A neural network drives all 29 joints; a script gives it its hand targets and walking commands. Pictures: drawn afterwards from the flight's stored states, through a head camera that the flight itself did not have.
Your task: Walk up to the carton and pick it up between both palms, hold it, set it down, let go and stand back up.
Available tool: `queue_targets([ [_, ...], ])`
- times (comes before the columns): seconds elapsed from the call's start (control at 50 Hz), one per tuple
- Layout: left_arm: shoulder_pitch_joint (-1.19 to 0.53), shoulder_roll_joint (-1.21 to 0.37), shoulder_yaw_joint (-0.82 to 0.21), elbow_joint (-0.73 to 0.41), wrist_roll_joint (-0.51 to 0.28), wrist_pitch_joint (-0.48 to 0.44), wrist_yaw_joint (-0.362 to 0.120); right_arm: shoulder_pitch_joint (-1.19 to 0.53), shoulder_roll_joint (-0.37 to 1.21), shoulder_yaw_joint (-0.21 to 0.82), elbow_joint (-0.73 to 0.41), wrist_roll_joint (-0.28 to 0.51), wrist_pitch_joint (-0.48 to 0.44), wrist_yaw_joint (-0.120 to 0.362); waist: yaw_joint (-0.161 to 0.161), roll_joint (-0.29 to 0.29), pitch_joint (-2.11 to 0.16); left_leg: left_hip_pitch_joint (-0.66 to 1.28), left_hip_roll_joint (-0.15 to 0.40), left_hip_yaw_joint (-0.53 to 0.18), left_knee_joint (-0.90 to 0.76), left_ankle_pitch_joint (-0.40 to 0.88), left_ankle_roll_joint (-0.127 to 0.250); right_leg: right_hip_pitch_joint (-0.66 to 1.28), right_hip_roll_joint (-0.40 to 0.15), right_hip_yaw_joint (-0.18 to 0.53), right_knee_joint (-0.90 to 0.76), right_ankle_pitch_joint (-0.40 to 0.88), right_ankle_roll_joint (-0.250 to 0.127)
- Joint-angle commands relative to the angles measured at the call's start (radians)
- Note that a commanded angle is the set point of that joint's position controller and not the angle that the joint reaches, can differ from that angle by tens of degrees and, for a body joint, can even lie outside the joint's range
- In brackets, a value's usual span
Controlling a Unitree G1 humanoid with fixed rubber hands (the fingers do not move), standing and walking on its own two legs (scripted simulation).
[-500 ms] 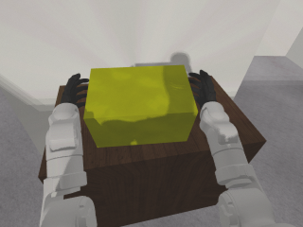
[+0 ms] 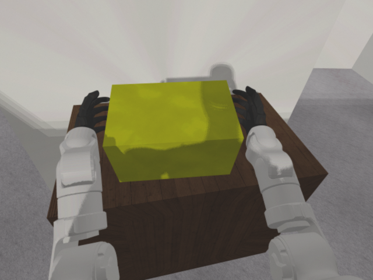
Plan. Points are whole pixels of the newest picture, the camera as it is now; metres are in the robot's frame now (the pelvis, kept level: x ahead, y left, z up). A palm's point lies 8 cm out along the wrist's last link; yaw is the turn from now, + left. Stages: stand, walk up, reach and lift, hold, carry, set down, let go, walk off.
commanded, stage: hold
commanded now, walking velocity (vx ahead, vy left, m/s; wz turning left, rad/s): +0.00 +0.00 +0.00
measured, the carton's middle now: (173, 131) +0.39 +0.01 +0.14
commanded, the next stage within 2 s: none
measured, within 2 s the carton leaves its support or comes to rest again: neither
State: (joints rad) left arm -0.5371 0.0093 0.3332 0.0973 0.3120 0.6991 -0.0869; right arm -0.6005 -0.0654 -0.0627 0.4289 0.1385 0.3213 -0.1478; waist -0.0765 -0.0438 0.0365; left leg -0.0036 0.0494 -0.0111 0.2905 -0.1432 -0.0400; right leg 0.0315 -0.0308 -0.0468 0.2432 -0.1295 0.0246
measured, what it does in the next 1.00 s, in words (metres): stands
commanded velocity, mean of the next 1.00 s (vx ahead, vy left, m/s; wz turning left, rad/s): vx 0.00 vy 0.00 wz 0.00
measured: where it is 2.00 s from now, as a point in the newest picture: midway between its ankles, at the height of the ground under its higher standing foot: outside the picture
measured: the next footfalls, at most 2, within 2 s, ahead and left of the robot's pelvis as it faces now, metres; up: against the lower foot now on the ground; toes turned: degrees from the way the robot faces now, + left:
none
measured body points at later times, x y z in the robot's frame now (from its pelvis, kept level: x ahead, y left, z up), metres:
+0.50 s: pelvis +0.00 +0.00 +0.00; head -0.04 +0.02 +0.45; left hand +0.37 +0.18 +0.17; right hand +0.37 -0.17 +0.18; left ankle +0.02 +0.14 -0.75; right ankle +0.01 -0.13 -0.75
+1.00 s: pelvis +0.00 +0.00 +0.00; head -0.04 +0.02 +0.45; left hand +0.37 +0.18 +0.17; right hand +0.37 -0.17 +0.18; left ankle +0.02 +0.14 -0.75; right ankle +0.01 -0.13 -0.75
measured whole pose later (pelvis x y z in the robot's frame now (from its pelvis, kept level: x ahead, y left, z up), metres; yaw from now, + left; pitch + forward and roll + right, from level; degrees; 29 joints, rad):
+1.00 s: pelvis +0.00 +0.00 +0.00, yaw +0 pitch -8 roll -1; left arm -0.53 0.01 0.33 0.09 0.31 0.70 -0.09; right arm -0.59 -0.06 -0.06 0.42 0.14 0.32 -0.15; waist -0.08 -0.05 0.04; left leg 0.00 0.05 -0.01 0.29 -0.14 -0.04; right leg 0.03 -0.03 -0.05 0.25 -0.13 0.02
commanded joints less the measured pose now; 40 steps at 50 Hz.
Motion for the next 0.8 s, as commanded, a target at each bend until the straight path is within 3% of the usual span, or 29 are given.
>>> queue_targets([
  [0.0,-0.6,-0.371,-0.427,-0.19,-0.167,-0.084,-0.154,-0.64,0.413,0.347,-0.276,0.076,-0.059,0.149,-0.009,0.064,-0.385,0.107,-0.102,0.075,0.001,0.252,-0.01,0.077,0.086,-0.056,-0.006,0.171,-0.004],
  [0.08,-0.624,-0.381,-0.414,-0.169,-0.155,-0.087,-0.154,-0.651,0.407,0.33,-0.233,0.079,-0.061,0.156,-0.005,0.075,-0.353,0.097,-0.103,0.076,-0.016,0.214,-0.012,0.048,0.084,-0.061,-0.011,0.11,-0.006],
  [0.2,-0.614,-0.382,-0.413,-0.168,-0.16,-0.097,-0.154,-0.653,0.406,0.335,-0.24,0.078,-0.075,0.15,-0.007,0.057,-0.385,0.109,-0.108,0.079,-0.001,0.26,-0.012,0.078,0.088,-0.059,-0.004,0.167,-0.001],
  [0.72,-0.607,-0.382,-0.424,-0.176,-0.162,-0.101,-0.147,-0.648,0.4,0.338,-0.243,0.081,-0.083,0.147,-0.005,0.061,-0.38,0.11,-0.107,0.079,-0.002,0.26,-0.014,0.072,0.088,-0.06,-0.006,0.159,-0.002],
  [0.78,-0.573,-0.367,-0.434,-0.198,-0.165,-0.093,-0.15,-0.623,0.409,0.361,-0.288,0.082,-0.074,0.142,-0.01,0.057,-0.407,0.126,-0.103,0.073,0.014,0.299,-0.012,0.097,0.09,-0.056,0.0,0.22,0.0],
])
